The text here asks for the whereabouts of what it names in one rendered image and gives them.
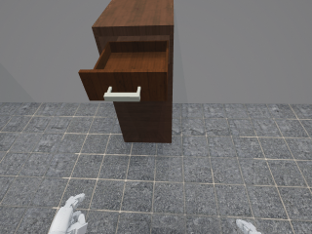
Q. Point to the cabinet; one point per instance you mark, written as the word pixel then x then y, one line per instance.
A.
pixel 145 121

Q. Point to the robot left hand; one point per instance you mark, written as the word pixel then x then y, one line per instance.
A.
pixel 65 218

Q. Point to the handle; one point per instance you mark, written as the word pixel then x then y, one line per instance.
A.
pixel 131 97

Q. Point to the robot right hand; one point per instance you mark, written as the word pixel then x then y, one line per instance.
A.
pixel 247 228

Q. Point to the drawer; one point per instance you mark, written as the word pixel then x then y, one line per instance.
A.
pixel 127 65

